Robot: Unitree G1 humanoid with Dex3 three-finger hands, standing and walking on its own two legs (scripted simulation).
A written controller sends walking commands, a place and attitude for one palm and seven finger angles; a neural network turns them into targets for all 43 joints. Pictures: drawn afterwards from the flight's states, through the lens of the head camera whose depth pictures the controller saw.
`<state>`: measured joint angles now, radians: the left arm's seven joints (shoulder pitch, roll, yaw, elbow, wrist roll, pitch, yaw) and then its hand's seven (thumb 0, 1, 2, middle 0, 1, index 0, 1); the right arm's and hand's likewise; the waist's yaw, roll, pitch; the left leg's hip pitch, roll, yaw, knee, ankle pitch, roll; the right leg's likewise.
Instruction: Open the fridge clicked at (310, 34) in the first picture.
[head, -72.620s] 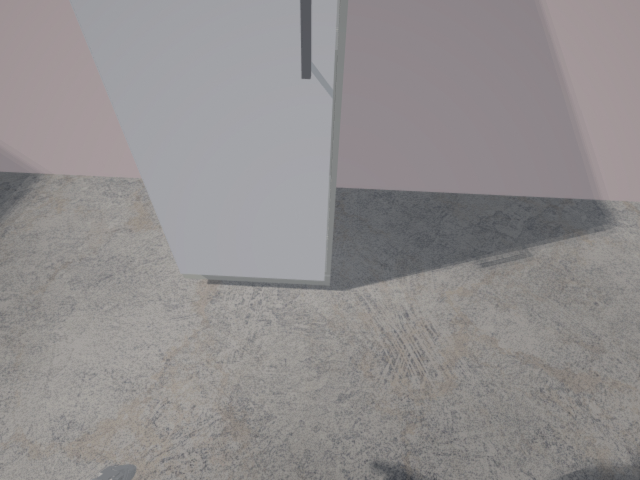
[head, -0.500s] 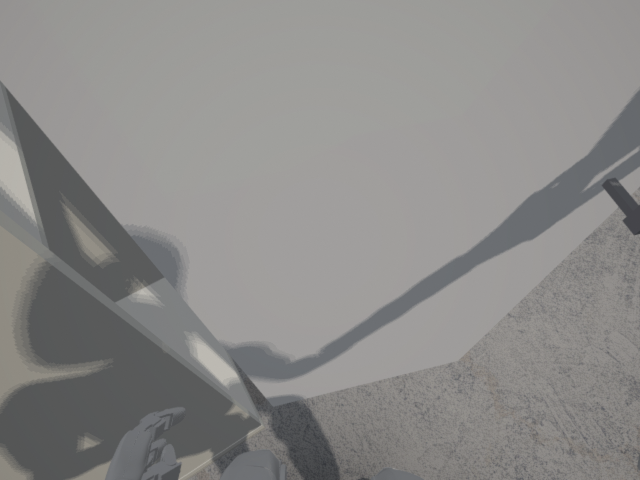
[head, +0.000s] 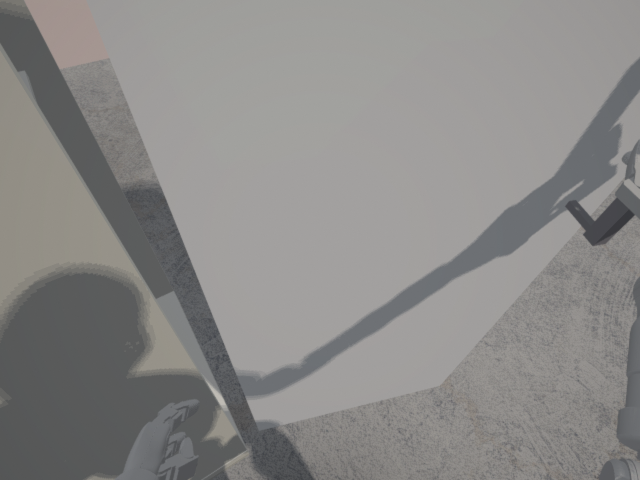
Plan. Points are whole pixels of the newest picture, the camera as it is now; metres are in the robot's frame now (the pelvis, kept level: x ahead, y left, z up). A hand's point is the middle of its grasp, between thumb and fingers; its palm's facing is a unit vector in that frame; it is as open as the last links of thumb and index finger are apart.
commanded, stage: stop walking and hold the door back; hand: right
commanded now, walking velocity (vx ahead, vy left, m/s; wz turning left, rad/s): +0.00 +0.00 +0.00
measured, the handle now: out of the picture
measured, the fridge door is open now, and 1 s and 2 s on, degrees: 109 109 109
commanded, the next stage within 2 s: loosen the grip on the handle in 0.44 s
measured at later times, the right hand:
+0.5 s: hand (637, 184) +0.38 -0.28 +0.21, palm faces +0.39 +0.90 -0.20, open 6.1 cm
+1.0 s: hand out of the picture +0.39 -0.31 +0.21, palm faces +0.44 +0.87 -0.21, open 13.2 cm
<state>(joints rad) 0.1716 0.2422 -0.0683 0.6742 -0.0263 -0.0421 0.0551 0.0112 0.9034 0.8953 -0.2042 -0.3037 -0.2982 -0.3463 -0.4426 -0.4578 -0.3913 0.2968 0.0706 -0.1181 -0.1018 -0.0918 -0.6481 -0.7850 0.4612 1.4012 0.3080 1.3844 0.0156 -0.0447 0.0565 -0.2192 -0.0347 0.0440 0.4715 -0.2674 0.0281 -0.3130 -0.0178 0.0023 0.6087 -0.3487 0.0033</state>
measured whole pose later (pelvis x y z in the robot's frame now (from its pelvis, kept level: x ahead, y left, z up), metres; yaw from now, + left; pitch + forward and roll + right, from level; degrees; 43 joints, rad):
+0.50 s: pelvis -0.01 -0.03 +0.01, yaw +3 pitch +2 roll +1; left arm 0.25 0.26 -0.02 0.70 -0.03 0.00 0.09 0.01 0.90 0.90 -0.20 -0.30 -0.20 -0.30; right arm -0.39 -0.48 -0.36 0.39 0.06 -0.16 -0.10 -0.09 -0.68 -0.74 0.46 1.40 0.30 1.38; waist 0.06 -0.04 -0.04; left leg -0.23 -0.01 -0.02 0.41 -0.21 -0.02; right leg -0.27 -0.01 -0.06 0.46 -0.22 -0.03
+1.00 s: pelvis -0.01 +0.01 -0.01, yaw +1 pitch +5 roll +0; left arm 0.27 0.27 -0.02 0.68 0.00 -0.11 0.09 0.01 0.90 0.90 -0.20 -0.30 -0.23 -0.31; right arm -0.55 -0.57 -0.50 0.54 0.04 -0.19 0.07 -0.01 0.43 -0.27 0.39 1.31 0.36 1.29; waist 0.01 0.00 -0.03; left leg -0.37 -0.03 0.03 0.58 -0.30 0.03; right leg -0.40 -0.02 -0.02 0.58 -0.27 0.01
